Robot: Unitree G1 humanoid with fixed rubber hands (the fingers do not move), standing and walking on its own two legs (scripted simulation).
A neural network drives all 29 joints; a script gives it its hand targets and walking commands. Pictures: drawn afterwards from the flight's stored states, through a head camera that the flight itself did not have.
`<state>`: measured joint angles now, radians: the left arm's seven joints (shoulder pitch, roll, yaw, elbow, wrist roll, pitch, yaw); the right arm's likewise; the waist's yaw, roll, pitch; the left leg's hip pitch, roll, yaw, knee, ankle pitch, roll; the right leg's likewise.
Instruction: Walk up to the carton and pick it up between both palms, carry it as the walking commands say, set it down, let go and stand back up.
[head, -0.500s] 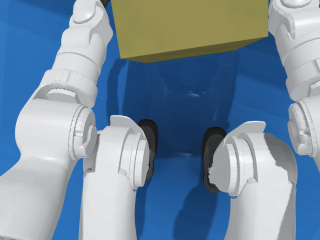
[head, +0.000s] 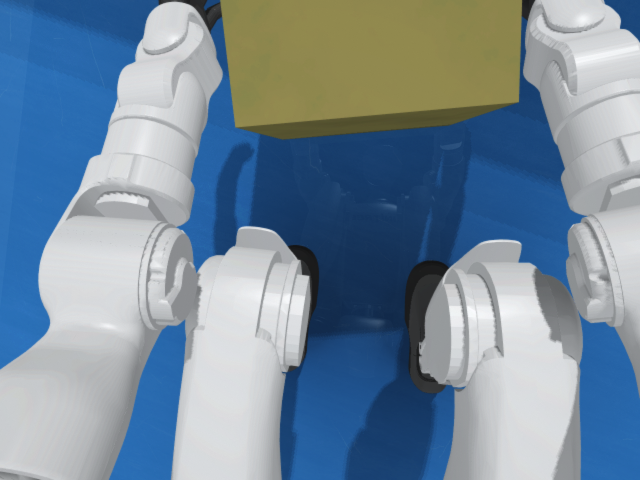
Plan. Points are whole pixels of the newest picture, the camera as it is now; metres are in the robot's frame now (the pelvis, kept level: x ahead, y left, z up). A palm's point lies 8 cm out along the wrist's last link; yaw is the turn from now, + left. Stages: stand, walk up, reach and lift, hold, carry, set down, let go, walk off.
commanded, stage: reach and lift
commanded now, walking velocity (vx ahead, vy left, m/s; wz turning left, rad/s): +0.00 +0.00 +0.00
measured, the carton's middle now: (363, 44) +0.52 +0.01 -0.22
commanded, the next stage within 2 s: none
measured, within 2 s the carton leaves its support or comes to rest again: neither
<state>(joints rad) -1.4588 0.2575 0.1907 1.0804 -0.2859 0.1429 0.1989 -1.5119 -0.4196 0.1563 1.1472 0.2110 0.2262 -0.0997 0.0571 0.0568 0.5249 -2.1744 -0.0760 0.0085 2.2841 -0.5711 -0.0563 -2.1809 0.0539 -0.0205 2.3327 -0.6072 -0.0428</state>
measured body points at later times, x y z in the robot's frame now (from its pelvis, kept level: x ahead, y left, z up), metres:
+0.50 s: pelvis -0.01 +0.01 +0.03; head +0.34 -0.01 +0.29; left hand +0.54 +0.18 -0.10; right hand +0.57 -0.15 -0.11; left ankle +0.13 +0.12 -0.31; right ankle +0.11 -0.10 -0.31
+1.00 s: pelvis -0.02 +0.00 +0.08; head +0.33 -0.02 +0.35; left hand +0.52 +0.18 -0.04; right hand +0.55 -0.15 -0.05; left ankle +0.13 +0.12 -0.31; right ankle +0.11 -0.10 -0.31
